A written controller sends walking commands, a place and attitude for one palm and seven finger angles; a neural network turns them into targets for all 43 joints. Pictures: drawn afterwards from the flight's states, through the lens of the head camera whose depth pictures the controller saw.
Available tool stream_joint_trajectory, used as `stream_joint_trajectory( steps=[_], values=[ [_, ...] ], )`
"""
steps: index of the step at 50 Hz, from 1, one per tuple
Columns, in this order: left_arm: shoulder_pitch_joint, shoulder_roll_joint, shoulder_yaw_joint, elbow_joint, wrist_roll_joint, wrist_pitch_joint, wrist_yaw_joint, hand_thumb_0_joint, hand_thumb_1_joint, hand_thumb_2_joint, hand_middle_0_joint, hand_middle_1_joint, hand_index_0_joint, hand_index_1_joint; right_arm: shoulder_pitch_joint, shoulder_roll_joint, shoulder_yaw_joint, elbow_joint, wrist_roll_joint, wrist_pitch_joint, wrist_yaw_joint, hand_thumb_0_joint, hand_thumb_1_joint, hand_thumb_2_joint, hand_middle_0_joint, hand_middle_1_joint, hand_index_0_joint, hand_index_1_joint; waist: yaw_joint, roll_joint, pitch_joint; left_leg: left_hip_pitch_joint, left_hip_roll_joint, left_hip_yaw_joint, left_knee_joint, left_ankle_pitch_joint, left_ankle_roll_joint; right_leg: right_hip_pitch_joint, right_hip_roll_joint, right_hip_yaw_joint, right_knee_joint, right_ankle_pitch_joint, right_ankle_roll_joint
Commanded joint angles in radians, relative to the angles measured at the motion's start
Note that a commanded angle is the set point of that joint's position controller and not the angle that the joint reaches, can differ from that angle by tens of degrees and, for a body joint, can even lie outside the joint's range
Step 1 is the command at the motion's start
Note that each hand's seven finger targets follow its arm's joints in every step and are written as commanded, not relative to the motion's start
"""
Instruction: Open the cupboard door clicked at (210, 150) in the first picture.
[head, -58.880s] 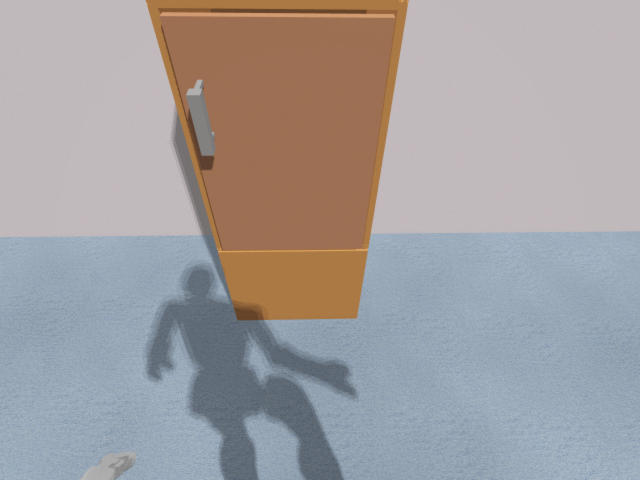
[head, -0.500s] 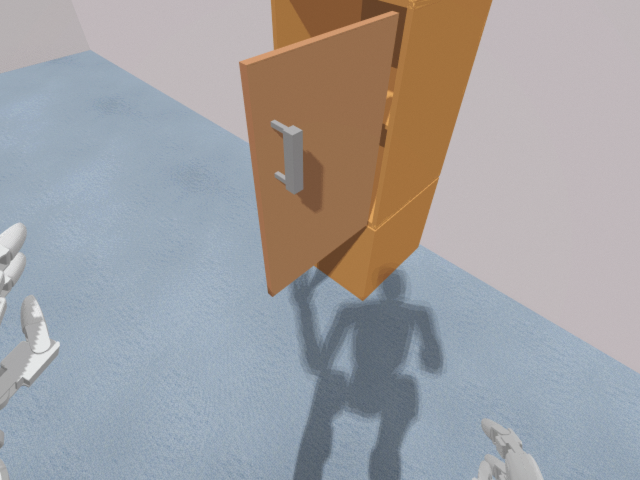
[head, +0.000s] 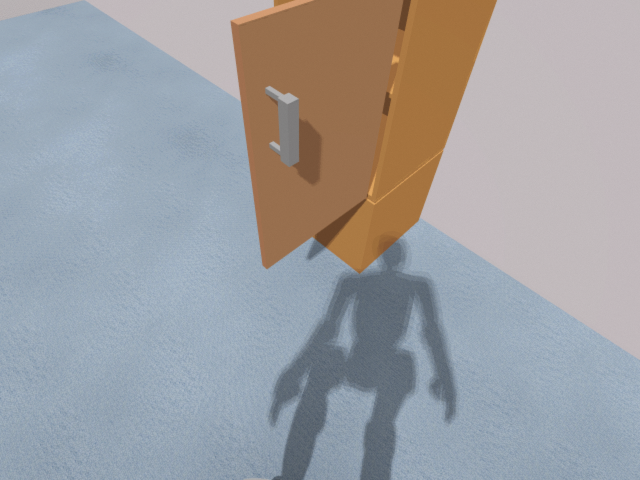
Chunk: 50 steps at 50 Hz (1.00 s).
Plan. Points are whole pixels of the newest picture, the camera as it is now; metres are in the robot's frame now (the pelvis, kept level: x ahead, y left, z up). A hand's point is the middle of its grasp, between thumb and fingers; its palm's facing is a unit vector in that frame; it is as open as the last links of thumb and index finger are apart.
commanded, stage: let the arm hang, fingers relaxed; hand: left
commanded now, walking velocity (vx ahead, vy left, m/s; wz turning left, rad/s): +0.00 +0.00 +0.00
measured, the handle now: (280, 126) +0.65 +0.11 +0.07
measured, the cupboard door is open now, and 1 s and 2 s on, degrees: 88 88 88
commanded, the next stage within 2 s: look to check the result in 0.62 s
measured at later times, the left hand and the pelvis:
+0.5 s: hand out of the picture +0.09 +0.20 -0.16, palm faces -0.04 -0.96 -0.27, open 7.3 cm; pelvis +0.03 -0.01 +0.01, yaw -1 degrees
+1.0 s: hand out of the picture +0.09 +0.21 -0.16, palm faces -0.04 -0.95 -0.31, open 7.3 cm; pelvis +0.05 -0.02 +0.01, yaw -2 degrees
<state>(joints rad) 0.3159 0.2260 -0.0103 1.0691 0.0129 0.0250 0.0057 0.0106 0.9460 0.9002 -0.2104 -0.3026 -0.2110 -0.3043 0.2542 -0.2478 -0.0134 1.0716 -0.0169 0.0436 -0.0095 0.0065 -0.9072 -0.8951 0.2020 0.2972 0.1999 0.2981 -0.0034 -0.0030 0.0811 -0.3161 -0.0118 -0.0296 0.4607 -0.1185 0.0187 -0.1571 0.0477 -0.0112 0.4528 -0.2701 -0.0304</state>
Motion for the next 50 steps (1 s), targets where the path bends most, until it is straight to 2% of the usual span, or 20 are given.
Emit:
stream_joint_trajectory(
  steps=[1, 7, 10, 13, 19, 22, 27, 32, 36, 45, 50],
  values=[
    [-0.024, 0.163, 0.041, -0.014, -0.003, -0.043, 0.014, 0.000, 0.900, 0.900, -0.200, -0.300, -0.200, -0.300, -0.025, -0.153, -0.037, -0.044, 0.003, -0.037, -0.017, 0.000, -0.900, -0.900, 0.200, 0.300, 0.200, 0.300, -0.014, 0.045, -0.057, 0.146, 0.100, -0.119, -0.108, -0.140, 0.022, -0.116, -0.125, 0.136, -0.164, -0.083, -0.055],
    [-0.032, 0.167, 0.039, 0.029, -0.004, -0.044, 0.020, 0.000, 0.900, 0.900, -0.200, -0.300, -0.200, -0.300, -0.019, -0.148, -0.036, -0.005, 0.001, -0.037, -0.018, 0.000, -0.900, -0.900, 0.200, 0.300, 0.200, 0.300, -0.015, -0.028, -0.013, 0.157, 0.100, -0.097, -0.108, -0.105, 0.022, -0.133, -0.134, 0.140, -0.186, -0.095, -0.053],
    [-0.049, 0.174, 0.040, 0.034, -0.005, -0.043, 0.022, 0.000, 0.900, 0.900, -0.200, -0.300, -0.200, -0.300, -0.024, -0.147, -0.034, 0.009, 0.000, -0.037, -0.017, 0.000, -0.900, -0.900, 0.200, 0.300, 0.200, 0.300, -0.015, -0.039, 0.013, 0.155, 0.096, -0.090, -0.107, -0.086, 0.020, -0.138, -0.137, 0.146, -0.195, -0.092, -0.051],
    [-0.061, 0.176, 0.041, 0.034, -0.005, -0.045, 0.024, 0.000, 0.900, 0.900, -0.200, -0.300, -0.200, -0.300, -0.035, -0.140, -0.032, 0.017, -0.001, -0.039, -0.015, 0.000, -0.900, -0.900, 0.200, 0.300, 0.200, 0.300, -0.013, -0.050, 0.011, 0.159, 0.095, -0.079, -0.103, -0.052, 0.020, -0.127, -0.141, 0.145, -0.196, -0.061, -0.047],
    [-0.085, 0.179, 0.045, 0.027, -0.006, -0.047, 0.024, 0.000, 0.900, 0.900, -0.200, -0.300, -0.200, -0.300, -0.059, -0.139, -0.026, 0.021, -0.003, -0.047, -0.016, 0.000, -0.900, -0.900, 0.200, 0.300, 0.200, 0.300, -0.005, 0.007, -0.019, 0.161, 0.105, -0.087, -0.127, -0.005, 0.018, -0.071, -0.136, 0.140, -0.170, 0.026, -0.039],
    [-0.095, 0.182, 0.049, 0.024, -0.005, -0.052, 0.025, 0.000, 0.900, 0.900, -0.200, -0.300, -0.200, -0.300, -0.073, -0.139, -0.025, 0.018, -0.002, -0.051, -0.017, 0.000, -0.900, -0.900, 0.200, 0.300, 0.200, 0.300, -0.003, -0.008, -0.043, 0.169, 0.108, -0.081, -0.120, 0.058, 0.018, -0.035, -0.143, 0.132, -0.166, 0.111, -0.034],
    [-0.114, 0.184, 0.053, 0.014, -0.007, -0.056, 0.027, 0.000, 0.900, 0.900, -0.200, -0.300, -0.200, -0.300, -0.084, -0.146, -0.025, 0.017, -0.002, -0.055, -0.020, 0.000, -0.900, -0.900, 0.200, 0.300, 0.200, 0.300, -0.004, 0.010, -0.077, 0.192, 0.111, -0.070, -0.109, 0.133, 0.013, 0.011, -0.149, 0.128, -0.159, 0.231, -0.028],
    [-0.129, 0.187, 0.056, 0.014, -0.006, -0.055, 0.026, 0.000, 0.900, 0.900, -0.200, -0.300, -0.200, -0.300, -0.095, -0.152, -0.025, 0.016, -0.002, -0.056, -0.022, 0.000, -0.900, -0.900, 0.200, 0.300, 0.200, 0.300, -0.006, 0.031, -0.077, 0.208, 0.115, -0.068, -0.115, 0.148, 0.011, 0.020, -0.150, 0.128, -0.166, 0.244, -0.028],
    [-0.129, 0.189, 0.057, 0.016, -0.007, -0.057, 0.027, 0.000, 0.900, 0.900, -0.200, -0.300, -0.200, -0.300, -0.098, -0.162, -0.026, 0.013, 0.000, -0.054, -0.024, 0.000, -0.900, -0.900, 0.200, 0.300, 0.200, 0.300, -0.006, 0.003, -0.083, 0.223, 0.117, -0.066, -0.113, 0.152, 0.011, 0.026, -0.145, 0.127, -0.174, 0.256, -0.024],
    [-0.132, 0.196, 0.055, 0.021, -0.008, -0.055, 0.026, 0.000, 0.900, 0.900, -0.200, -0.300, -0.200, -0.300, -0.108, -0.175, -0.025, 0.016, 0.000, -0.052, -0.024, 0.000, -0.900, -0.900, 0.200, 0.300, 0.200, 0.300, -0.008, 0.015, -0.077, 0.241, 0.121, -0.067, -0.123, 0.155, 0.011, 0.027, -0.148, 0.128, -0.186, 0.250, -0.024],
    [-0.127, 0.204, 0.053, 0.027, -0.008, -0.056, 0.026, 0.000, 0.900, 0.900, -0.200, -0.300, -0.200, -0.300, -0.114, -0.181, -0.026, 0.014, 0.002, -0.052, -0.024, 0.000, -0.900, -0.900, 0.200, 0.300, 0.200, 0.300, -0.008, -0.006, -0.088, 0.264, 0.124, -0.066, -0.120, 0.170, 0.013, 0.028, -0.152, 0.128, -0.188, 0.270, -0.022]
  ],
)
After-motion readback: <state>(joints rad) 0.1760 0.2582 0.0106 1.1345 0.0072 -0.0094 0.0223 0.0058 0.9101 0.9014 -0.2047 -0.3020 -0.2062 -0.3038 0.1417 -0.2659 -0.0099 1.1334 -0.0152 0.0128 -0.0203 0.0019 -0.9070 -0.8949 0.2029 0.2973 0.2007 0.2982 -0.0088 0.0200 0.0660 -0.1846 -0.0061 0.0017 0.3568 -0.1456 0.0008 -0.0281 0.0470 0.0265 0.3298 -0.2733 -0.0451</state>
